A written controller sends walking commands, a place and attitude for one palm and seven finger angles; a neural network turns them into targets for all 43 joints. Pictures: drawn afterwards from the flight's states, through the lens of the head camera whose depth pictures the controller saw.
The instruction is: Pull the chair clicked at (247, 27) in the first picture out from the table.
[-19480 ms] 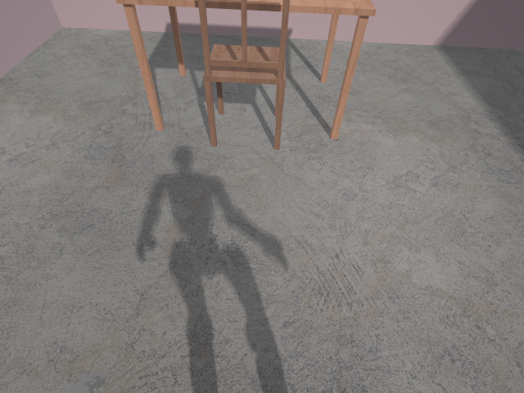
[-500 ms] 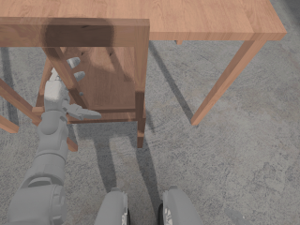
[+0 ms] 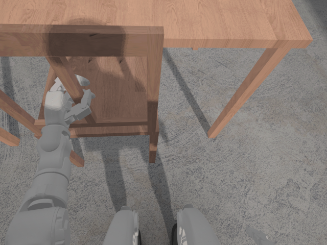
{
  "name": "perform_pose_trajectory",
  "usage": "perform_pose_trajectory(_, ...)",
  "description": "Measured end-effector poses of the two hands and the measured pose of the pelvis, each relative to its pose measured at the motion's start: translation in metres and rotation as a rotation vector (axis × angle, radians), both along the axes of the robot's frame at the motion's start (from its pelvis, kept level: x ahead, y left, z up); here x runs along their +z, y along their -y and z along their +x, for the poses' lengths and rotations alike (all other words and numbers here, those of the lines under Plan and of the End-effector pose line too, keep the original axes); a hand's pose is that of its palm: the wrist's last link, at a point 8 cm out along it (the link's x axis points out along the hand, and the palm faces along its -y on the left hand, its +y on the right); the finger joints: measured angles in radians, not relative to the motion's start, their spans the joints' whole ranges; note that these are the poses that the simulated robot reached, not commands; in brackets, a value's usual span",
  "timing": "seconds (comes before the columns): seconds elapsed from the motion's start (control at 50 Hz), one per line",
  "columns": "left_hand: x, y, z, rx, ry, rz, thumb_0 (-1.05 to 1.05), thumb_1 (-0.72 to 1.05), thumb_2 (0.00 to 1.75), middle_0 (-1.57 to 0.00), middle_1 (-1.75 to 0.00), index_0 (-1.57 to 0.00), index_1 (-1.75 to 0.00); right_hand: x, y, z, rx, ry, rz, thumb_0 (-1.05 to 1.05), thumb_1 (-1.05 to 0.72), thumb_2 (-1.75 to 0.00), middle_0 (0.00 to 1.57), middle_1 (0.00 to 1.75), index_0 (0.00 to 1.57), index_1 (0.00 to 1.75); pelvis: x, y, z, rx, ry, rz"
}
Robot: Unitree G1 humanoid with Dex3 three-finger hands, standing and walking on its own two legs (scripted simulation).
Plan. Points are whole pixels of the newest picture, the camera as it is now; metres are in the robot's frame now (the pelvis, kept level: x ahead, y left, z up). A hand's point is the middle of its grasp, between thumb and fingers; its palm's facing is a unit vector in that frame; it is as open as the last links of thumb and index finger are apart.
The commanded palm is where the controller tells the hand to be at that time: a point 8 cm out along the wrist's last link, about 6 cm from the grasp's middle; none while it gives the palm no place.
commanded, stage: hook a spindle and tug to test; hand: left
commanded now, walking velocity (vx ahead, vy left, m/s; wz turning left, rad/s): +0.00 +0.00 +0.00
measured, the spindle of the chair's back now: (78, 95) +0.47 +0.20 +0.02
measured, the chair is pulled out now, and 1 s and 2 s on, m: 0.00 0.06 0.22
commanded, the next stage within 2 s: step backward, pulling the chair out in 0.60 s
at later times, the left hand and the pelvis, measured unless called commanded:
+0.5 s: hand (85, 114) +0.41 +0.18 +0.02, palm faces +0.05 -1.00 -0.01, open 5.5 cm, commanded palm +0.38 +0.22 +0.02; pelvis +0.01 +0.01 +0.01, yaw +0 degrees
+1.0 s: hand (88, 121) +0.39 +0.16 +0.04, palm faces +0.10 -0.99 -0.12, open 5.4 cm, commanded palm +0.37 +0.21 +0.03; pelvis +0.02 +0.01 +0.09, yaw +1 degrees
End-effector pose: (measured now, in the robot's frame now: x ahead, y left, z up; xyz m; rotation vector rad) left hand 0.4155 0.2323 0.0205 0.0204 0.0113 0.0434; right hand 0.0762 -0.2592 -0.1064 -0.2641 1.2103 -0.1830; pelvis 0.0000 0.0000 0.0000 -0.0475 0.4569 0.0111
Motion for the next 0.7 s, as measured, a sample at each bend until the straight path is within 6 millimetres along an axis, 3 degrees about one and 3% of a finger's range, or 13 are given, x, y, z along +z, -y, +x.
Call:
perform_pose_trajectory(0.24, 0.000, 0.000, -0.005, -0.003, -0.005, -0.011, 0.01, 0.69, 0.79, -0.44, -1.44, -0.44, -1.45, 0.002, -0.007, 0.011, -0.006, 0.031, 0.017, 0.01, -0.90, -0.90, 0.20, 0.30, 0.20, 0.30, 0.002, -0.004, 0.003, -0.007, -0.001, -0.001)
perform_pose_trajectory(0.7, 0.000, 0.004, -0.039, 0.004, -0.002, 0.001, 0.00, 0.69, 0.80, -0.44, -1.45, -0.42, -1.45, 0.003, -0.011, 0.035, 0.035, 0.092, 0.031, 0.01, -0.90, -0.90, 0.20, 0.30, 0.20, 0.30, 0.003, -0.003, 0.005, 0.003, 0.019, 0.003)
